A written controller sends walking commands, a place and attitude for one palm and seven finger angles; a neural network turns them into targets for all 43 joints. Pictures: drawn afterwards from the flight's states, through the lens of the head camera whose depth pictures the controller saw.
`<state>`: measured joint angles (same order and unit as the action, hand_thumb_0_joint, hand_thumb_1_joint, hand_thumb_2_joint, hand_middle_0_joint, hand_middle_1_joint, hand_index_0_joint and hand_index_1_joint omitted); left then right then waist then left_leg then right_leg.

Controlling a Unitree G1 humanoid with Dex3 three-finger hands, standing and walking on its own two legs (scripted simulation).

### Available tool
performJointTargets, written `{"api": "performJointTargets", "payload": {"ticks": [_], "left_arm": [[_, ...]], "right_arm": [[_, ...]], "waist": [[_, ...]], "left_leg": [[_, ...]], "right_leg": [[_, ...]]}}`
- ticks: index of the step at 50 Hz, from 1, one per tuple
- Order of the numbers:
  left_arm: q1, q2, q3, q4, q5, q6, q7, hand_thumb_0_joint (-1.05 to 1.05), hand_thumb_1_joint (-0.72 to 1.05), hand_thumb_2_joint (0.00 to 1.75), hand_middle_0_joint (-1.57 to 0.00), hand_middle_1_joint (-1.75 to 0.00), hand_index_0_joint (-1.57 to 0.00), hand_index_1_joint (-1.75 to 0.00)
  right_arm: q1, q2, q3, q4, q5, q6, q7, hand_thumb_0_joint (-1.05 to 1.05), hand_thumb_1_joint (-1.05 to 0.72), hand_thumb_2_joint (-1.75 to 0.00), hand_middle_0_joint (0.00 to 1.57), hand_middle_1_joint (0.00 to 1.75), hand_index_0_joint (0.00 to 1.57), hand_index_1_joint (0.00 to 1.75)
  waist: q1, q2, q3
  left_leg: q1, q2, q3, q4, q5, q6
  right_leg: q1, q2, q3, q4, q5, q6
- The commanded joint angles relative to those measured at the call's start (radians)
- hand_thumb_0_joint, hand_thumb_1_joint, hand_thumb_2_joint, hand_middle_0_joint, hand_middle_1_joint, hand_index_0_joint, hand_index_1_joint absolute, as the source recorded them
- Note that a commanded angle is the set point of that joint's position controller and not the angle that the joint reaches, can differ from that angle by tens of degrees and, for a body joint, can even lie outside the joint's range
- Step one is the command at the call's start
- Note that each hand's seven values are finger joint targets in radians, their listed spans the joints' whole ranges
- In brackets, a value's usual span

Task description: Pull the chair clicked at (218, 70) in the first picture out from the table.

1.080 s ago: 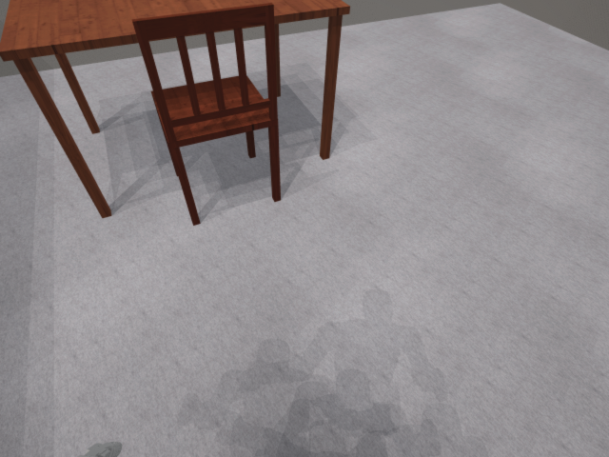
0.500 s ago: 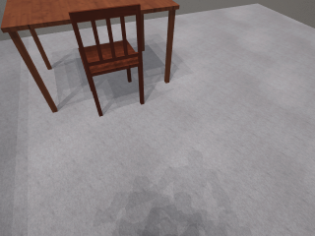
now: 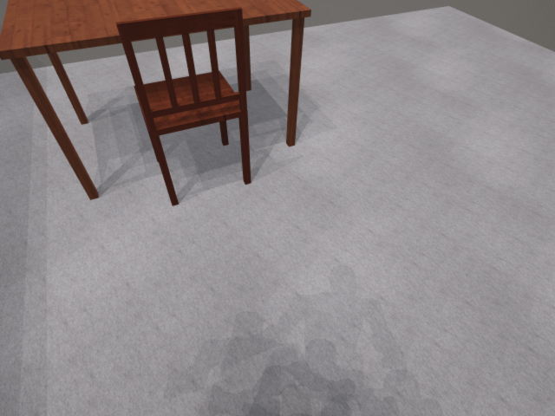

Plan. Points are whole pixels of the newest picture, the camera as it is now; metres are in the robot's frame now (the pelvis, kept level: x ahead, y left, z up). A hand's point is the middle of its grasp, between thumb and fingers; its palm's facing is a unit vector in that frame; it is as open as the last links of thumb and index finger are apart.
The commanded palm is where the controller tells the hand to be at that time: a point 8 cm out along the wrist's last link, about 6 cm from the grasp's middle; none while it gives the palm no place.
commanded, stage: look at it before walking up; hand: left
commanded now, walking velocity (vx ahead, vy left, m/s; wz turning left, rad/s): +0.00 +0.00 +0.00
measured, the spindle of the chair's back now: (191, 69) +1.26 +0.39 -0.11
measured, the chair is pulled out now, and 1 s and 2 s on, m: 0.00 0.00 0.00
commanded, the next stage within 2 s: walk to a spot facing it in 0.36 s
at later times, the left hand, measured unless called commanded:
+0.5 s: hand out of the picture +0.07 +0.24 -0.16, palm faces -0.01 -0.95 -0.32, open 7.4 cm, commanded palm none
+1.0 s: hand out of the picture +0.05 +0.14 -0.17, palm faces -0.01 -0.98 -0.18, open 7.4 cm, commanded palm none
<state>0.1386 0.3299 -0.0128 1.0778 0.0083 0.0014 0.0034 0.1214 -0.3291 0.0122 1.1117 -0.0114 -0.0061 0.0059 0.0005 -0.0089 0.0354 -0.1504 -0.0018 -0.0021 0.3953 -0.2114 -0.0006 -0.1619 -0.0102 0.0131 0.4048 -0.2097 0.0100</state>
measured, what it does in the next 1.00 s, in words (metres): walks ahead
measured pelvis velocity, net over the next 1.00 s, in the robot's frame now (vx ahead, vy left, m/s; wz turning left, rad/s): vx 0.11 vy -0.03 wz -0.12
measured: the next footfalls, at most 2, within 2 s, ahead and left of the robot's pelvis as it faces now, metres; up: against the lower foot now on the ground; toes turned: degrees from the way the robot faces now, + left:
left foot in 1.24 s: +0.38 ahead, +0.08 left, +0.00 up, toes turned -1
right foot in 1.88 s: +0.58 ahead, -0.18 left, +0.00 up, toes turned -30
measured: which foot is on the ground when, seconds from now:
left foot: down 0.00-0.84, up 0.86-1.00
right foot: down 0.00-1.00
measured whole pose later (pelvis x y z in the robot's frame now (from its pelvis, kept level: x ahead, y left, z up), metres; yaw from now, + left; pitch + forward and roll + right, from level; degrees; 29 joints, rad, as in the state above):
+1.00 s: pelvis +0.11 -0.03 -0.01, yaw -7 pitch -1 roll +0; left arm 0.46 0.13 0.02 1.10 0.02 -0.07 0.01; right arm 0.30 -0.19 -0.03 1.13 -0.02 0.00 0.01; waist 0.04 0.00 0.01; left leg -0.45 0.07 0.09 1.09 -0.39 0.00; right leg -0.08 0.03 -0.02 0.45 -0.35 -0.05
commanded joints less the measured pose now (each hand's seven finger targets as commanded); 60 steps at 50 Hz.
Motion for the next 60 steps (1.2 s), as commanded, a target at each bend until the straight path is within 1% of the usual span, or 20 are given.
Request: {"api": "performJointTargets", "payload": {"ticks": [1, 23, 25, 27, 29, 33, 36, 38, 39, 40, 41, 42, 43, 44, 45, 47, 50, 55, 58, 60], "left_arm": [[-0.034, 0.205, 0.041, -0.064, 0.002, -0.025, 0.01, 0.0, 0.9, 0.9, -0.2, -0.3, -0.2, -0.3], [-0.024, 0.198, 0.039, -0.052, 0.003, -0.022, 0.011, 0.0, 0.9, 0.9, -0.2, -0.3, -0.2, -0.3], [0.046, 0.081, 0.015, -0.019, 0.003, -0.002, 0.013, 0.0, 0.9, 0.9, -0.2, -0.3, -0.2, -0.3], [0.073, 0.088, 0.023, -0.019, 0.01, 0.011, 0.002, 0.0, 0.9, 0.9, -0.2, -0.3, -0.2, -0.3], [0.092, 0.092, 0.034, -0.033, 0.015, 0.015, -0.008, 0.0, 0.9, 0.9, -0.2, -0.3, -0.2, -0.3], [0.134, 0.047, 0.046, -0.057, 0.015, 0.003, -0.02, 0.0, 0.9, 0.9, -0.2, -0.3, -0.2, -0.3], [0.118, -0.006, 0.046, -0.089, 0.013, -0.017, -0.026, 0.0, 0.9, 0.9, -0.2, -0.3, -0.2, -0.3], [0.122, -0.025, 0.053, -0.102, 0.013, -0.024, -0.028, 0.0, 0.9, 0.9, -0.2, -0.3, -0.2, -0.3], [0.16, -0.036, 0.056, -0.087, 0.014, -0.03, -0.029, 0.0, 0.9, 0.9, -0.2, -0.3, -0.2, -0.3], [0.259, -0.044, 0.061, -0.053, 0.016, -0.036, -0.027, 0.0, 0.9, 0.9, -0.2, -0.3, -0.2, -0.3], [0.364, 0.005, 0.074, -0.014, 0.018, -0.045, -0.019, 0.0, 0.9, 0.9, -0.2, -0.3, -0.2, -0.3], [0.504, 0.091, 0.098, 0.03, 0.017, -0.056, -0.003, 0.0, 0.9, 0.9, -0.2, -0.3, -0.2, -0.3], [0.569, 0.084, 0.088, 0.052, 0.002, -0.062, 0.009, 0.0, 0.9, 0.9, -0.2, -0.3, -0.2, -0.3], [0.541, 0.059, 0.084, 0.057, 0.007, -0.069, 0.014, 0.0, 0.9, 0.9, -0.2, -0.3, -0.2, -0.3], [0.512, 0.015, 0.076, 0.047, 0.009, -0.067, 0.018, 0.0, 0.9, 0.9, -0.2, -0.3, -0.2, -0.3], [0.453, -0.018, 0.067, 0.028, 0.016, -0.07, 0.022, 0.0, 0.9, 0.9, -0.2, -0.3, -0.2, -0.3], [0.411, -0.045, 0.061, 0.023, 0.017, -0.079, 0.023, 0.0, 0.9, 0.9, -0.2, -0.3, -0.2, -0.3], [0.414, -0.059, 0.06, 0.039, 0.016, -0.084, 0.03, 0.0, 0.9, 0.9, -0.2, -0.3, -0.2, -0.3], [0.394, -0.04, 0.073, 0.04, 0.018, -0.082, 0.031, 0.0, 0.9, 0.9, -0.2, -0.3, -0.2, -0.3], [0.369, -0.027, 0.082, 0.036, 0.013, -0.084, 0.03, 0.0, 0.9, 0.9, -0.2, -0.3, -0.2, -0.3]], "right_arm": [[-0.046, -0.197, -0.044, -0.067, 0.004, -0.023, -0.016, 0.0, -0.9, -0.9, 0.2, 0.3, 0.2, 0.3], [-0.049, -0.197, -0.041, -0.062, 0.005, -0.024, -0.018, 0.0, -0.9, -0.9, 0.2, 0.3, 0.2, 0.3], [0.017, -0.078, -0.015, -0.033, -0.004, -0.007, -0.013, 0.0, -0.9, -0.9, 0.2, 0.3, 0.2, 0.3], [0.048, -0.084, -0.023, -0.03, -0.011, 0.005, -0.01, 0.0, -0.9, -0.9, 0.2, 0.3, 0.2, 0.3], [0.061, -0.095, -0.032, -0.041, -0.016, 0.007, -0.007, 0.0, -0.9, -0.9, 0.2, 0.3, 0.2, 0.3], [0.128, -0.102, -0.049, -0.051, -0.014, -0.009, -0.013, 0.0, -0.9, -0.9, 0.2, 0.3, 0.2, 0.3], [0.21, -0.124, -0.074, -0.045, -0.009, -0.027, -0.018, 0.0, -0.9, -0.9, 0.2, 0.3, 0.2, 0.3], [0.206, -0.1, -0.076, -0.051, -0.009, -0.033, -0.017, 0.0, -0.9, -0.9, 0.2, 0.3, 0.2, 0.3], [0.193, -0.079, -0.072, -0.052, -0.008, -0.035, -0.017, 0.0, -0.9, -0.9, 0.2, 0.3, 0.2, 0.3], [0.16, -0.06, -0.067, -0.057, -0.008, -0.036, -0.018, 0.0, -0.9, -0.9, 0.2, 0.3, 0.2, 0.3], [0.131, -0.011, -0.059, -0.074, -0.003, -0.042, -0.015, 0.0, -0.9, -0.9, 0.2, 0.3, 0.2, 0.3], [0.07, 0.053, -0.044, -0.124, 0.002, -0.054, -0.007, 0.0, -0.9, -0.9, 0.2, 0.3, 0.2, 0.3], [0.007, 0.011, -0.053, -0.142, -0.006, -0.06, -0.008, 0.0, -0.9, -0.9, 0.2, 0.3, 0.2, 0.3], [0.011, 0.021, -0.057, -0.14, -0.006, -0.063, -0.006, 0.0, -0.9, -0.9, 0.2, 0.3, 0.2, 0.3], [0.003, 0.037, -0.06, -0.134, -0.007, -0.06, -0.006, 0.0, -0.9, -0.9, 0.2, 0.3, 0.2, 0.3], [0.021, 0.072, -0.059, -0.119, -0.01, -0.054, 0.002, 0.0, -0.9, -0.9, 0.2, 0.3, 0.2, 0.3], [0.035, 0.1, -0.064, -0.125, -0.008, -0.034, 0.012, 0.0, -0.9, -0.9, 0.2, 0.3, 0.2, 0.3], [-0.04, 0.121, -0.063, -0.165, 0.0, -0.037, 0.027, 0.0, -0.9, -0.9, 0.2, 0.3, 0.2, 0.3], [-0.037, 0.122, -0.064, -0.174, 0.003, -0.051, 0.026, 0.0, -0.9, -0.9, 0.2, 0.3, 0.2, 0.3], [0.143, 0.093, -0.076, -0.121, -0.005, -0.061, 0.009, 0.0, -0.9, -0.9, 0.2, 0.3, 0.2, 0.3]], "waist": [[-0.001, -0.006, -0.068], [0.003, 0.008, -0.059], [0.003, 0.003, -0.06], [0.003, -0.009, 0.008], [0.004, -0.001, 0.071], [-0.008, 0.06, 0.113], [-0.032, 0.169, 0.075], [-0.02, 0.176, 0.107], [0.003, 0.15, 0.107], [0.055, 0.103, 0.08], [0.098, -0.088, 0.048], [0.137, -0.338, 0.029], [0.149, -0.23, 0.053], [0.127, -0.238, 0.068], [0.108, -0.12, 0.087], [0.065, -0.032, 0.094], [0.021, -0.08, 0.096], [0.021, -0.131, 0.127], [0.01, -0.126, 0.106], [-0.072, -0.1, -0.003]], "left_leg": [[0.009, 0.115, -0.096, -0.062, 0.127, 0.03], [0.026, 0.119, -0.099, -0.083, 0.153, 0.03], [0.023, 0.109, -0.069, -0.064, -0.008, 0.012], [-0.04, 0.098, -0.066, -0.067, -0.281, 0.02], [-0.094, 0.103, -0.076, -0.071, -0.403, 0.031], [-0.065, 0.168, -0.14, -0.083, -0.424, 0.081], [0.073, 0.303, -0.26, -0.152, -0.335, 0.163], [0.019, 0.315, -0.219, -0.148, -0.266, 0.173], [-0.033, 0.289, -0.162, -0.086, -0.186, 0.151], [-0.119, 0.233, -0.065, 0.049, -0.129, 0.107], [-0.294, 0.135, 0.053, 0.286, -0.112, 0.05], [-0.523, 0.03, 0.178, 0.552, -0.292, 0.006], [-0.569, 0.057, 0.078, 0.667, -0.332, 0.014], [-0.598, 0.083, 0.048, 0.728, -0.285, 0.018], [-0.605, 0.102, 0.041, 0.758, -0.25, 0.013], [-0.58, 0.122, 0.05, 0.738, -0.183, 0.002], [-0.526, 0.118, 0.076, 0.665, -0.092, -0.02], [-0.464, 0.102, 0.118, 0.462, 0.023, -0.009], [-0.29, 0.068, 0.137, 0.323, 0.009, 0.019], [-0.061, 0.02, 0.157, 0.21, 0.054, 0.038]], "right_leg": [[0.009, -0.107, 0.097, -0.076, 0.103, -0.039], [0.023, -0.105, 0.085, -0.089, 0.121, -0.031], [0.004, -0.093, 0.085, -0.085, -0.058, -0.019], [-0.062, -0.077, 0.108, -0.095, -0.295, -0.035], [-0.123, -0.058, 0.123, -0.077, -0.387, -0.05], [-0.213, -0.005, 0.088, 0.067, -0.307, -0.068], [-0.325, 0.029, -0.039, 0.273, -0.222, -0.044], [-0.291, -0.002, -0.047, 0.273, -0.249, -0.039], [-0.201, -0.003, -0.057, 0.2, -0.207, -0.041], [-0.041, 0.001, -0.055, 0.092, -0.122, -0.053], [0.146, -0.088, 0.131, -0.012, -0.135, -0.099], [0.293, -0.316, 0.479, -0.17, -0.064, -0.19], [0.278, -0.35, 0.55, -0.172, 0.094, -0.225], [0.279, -0.332, 0.502, -0.153, 0.209, -0.238], [0.244, -0.326, 0.457, -0.148, 0.224, -0.254], [0.189, -0.285, 0.344, -0.152, 0.21, -0.236], [0.094, -0.237, 0.236, -0.201, 0.198, -0.211], [0.07, -0.182, 0.135, -0.214, 0.302, -0.168], [0.044, -0.184, 0.109, -0.157, 0.41, -0.151], [0.058, -0.149, 0.058, 0.063, 0.601, -0.128]]}}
